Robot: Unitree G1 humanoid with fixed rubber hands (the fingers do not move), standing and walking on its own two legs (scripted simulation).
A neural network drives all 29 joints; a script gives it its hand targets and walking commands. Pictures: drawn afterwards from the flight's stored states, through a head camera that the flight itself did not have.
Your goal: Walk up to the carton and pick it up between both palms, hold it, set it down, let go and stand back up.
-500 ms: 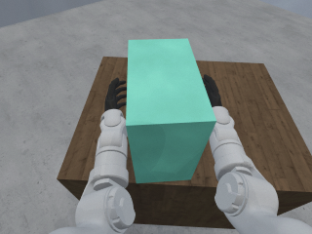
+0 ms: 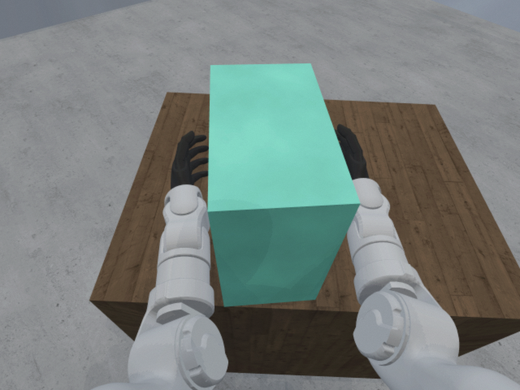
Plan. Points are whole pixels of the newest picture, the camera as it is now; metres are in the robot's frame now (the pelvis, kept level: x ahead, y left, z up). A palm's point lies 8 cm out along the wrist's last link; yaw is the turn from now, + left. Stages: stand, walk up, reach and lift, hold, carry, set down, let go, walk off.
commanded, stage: set down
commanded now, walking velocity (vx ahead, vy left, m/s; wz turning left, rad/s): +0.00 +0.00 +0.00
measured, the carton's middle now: (265, 189) +0.42 +0.05 +0.04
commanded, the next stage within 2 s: none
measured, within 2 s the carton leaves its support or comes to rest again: neither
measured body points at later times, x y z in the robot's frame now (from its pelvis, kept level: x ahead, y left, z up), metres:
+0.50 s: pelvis -0.01 +0.00 -0.01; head +0.06 +0.01 +0.44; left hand +0.40 +0.18 +0.05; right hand +0.45 -0.08 +0.06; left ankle +0.00 +0.15 -0.75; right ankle -0.03 -0.10 -0.75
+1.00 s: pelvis -0.01 +0.00 -0.01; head +0.04 +0.00 +0.44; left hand +0.37 +0.18 +0.04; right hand +0.44 -0.15 +0.06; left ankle +0.00 +0.15 -0.75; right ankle -0.03 -0.10 -0.75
